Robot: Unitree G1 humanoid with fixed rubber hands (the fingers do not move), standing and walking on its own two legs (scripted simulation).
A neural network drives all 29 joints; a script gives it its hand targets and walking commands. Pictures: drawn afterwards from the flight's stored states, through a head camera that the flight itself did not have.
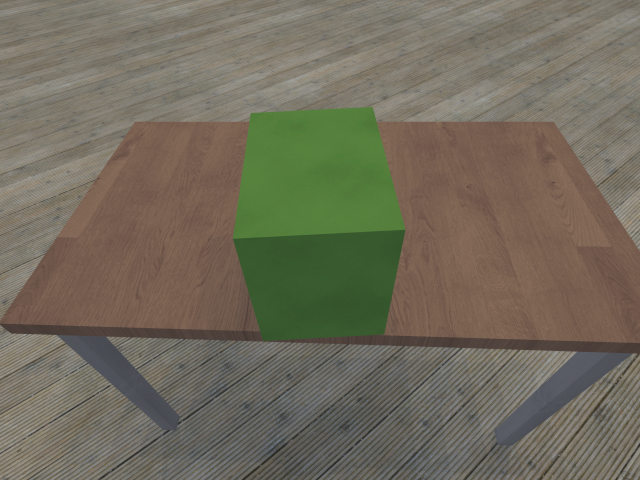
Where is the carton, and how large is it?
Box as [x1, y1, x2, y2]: [233, 107, 404, 340]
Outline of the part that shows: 372,107 251,113 250,115 233,240 263,340 382,334 384,332 404,234 404,226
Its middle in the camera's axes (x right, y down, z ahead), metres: +0.00 -0.02 +0.59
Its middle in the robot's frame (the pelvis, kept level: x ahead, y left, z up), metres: +0.48 +0.03 +0.05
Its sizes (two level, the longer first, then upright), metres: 0.258 0.187 0.237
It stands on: a table, 0.70 m high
